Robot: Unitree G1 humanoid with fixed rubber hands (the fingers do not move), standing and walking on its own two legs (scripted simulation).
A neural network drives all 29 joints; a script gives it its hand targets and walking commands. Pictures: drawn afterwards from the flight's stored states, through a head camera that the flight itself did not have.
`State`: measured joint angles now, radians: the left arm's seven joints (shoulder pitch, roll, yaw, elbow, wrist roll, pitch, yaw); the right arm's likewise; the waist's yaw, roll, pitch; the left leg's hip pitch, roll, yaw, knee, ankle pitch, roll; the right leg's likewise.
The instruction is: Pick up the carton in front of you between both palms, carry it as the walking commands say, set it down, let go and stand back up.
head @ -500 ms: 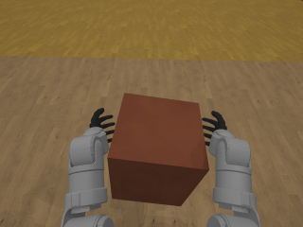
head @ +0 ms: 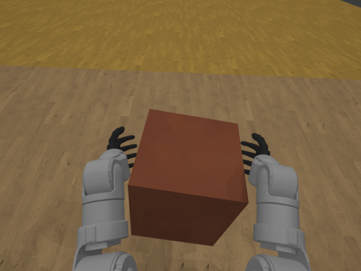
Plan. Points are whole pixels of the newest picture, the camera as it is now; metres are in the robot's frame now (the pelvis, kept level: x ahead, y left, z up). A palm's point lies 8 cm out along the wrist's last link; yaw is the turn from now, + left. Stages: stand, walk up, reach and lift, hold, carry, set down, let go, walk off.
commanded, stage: carry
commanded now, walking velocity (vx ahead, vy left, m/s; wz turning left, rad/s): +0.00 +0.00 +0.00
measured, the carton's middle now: (182, 181) +0.34 +0.00 +0.04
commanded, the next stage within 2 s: none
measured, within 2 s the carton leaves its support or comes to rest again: neither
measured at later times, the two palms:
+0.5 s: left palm (113, 159) +0.32 +0.15 +0.12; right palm (258, 168) +0.32 -0.15 +0.12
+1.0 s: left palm (121, 117) +0.44 +0.16 +0.15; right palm (249, 126) +0.41 -0.15 +0.15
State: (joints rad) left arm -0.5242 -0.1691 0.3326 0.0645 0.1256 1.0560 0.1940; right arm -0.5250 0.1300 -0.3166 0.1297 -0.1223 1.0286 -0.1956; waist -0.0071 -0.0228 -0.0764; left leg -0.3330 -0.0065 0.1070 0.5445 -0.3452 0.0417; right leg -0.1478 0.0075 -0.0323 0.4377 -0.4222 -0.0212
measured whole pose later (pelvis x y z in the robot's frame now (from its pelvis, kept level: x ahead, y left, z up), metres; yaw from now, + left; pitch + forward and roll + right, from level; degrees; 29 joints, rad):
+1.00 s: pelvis +0.08 +0.02 +0.01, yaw +0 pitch +4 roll -1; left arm -0.58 -0.13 0.35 -0.04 0.07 1.11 0.23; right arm -0.56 0.12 -0.27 -0.01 -0.01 1.08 -0.22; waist -0.08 0.00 -0.09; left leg -0.21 -0.03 0.09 0.43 -0.43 0.07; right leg -0.59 -0.04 -0.06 1.07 -0.44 -0.03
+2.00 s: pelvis +0.67 +0.00 +0.07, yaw +3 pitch +3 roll -1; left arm -0.69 -0.21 0.30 -0.06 0.14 1.14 0.27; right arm -0.72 0.10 -0.35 0.03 -0.10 1.16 -0.32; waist 0.06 0.01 -0.03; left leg -0.27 0.06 0.01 0.99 -0.55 0.01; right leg -0.60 0.00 -0.17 0.76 -0.36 -0.09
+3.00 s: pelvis +1.29 +0.04 +0.17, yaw +3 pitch +5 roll -1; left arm -0.66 -0.23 0.27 -0.15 0.10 1.14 0.30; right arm -0.69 0.15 -0.39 -0.05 -0.17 1.15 -0.32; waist 0.12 0.01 -0.02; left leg -0.74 0.04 0.03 1.30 -0.43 0.06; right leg -0.35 0.00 -0.16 0.54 -0.43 -0.05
